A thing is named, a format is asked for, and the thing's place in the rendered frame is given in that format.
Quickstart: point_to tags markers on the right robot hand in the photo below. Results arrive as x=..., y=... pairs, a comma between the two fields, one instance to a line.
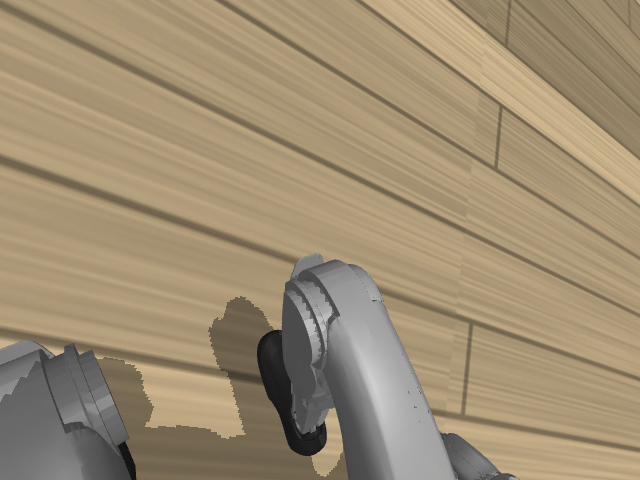
x=467, y=462

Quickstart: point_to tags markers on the right robot foot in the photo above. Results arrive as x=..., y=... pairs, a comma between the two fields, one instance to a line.
x=278, y=388

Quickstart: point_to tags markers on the left robot foot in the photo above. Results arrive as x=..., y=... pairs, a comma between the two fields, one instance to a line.
x=128, y=460

